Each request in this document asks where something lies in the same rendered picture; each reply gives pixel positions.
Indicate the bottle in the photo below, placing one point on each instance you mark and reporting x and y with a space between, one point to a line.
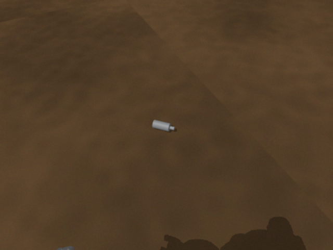
162 125

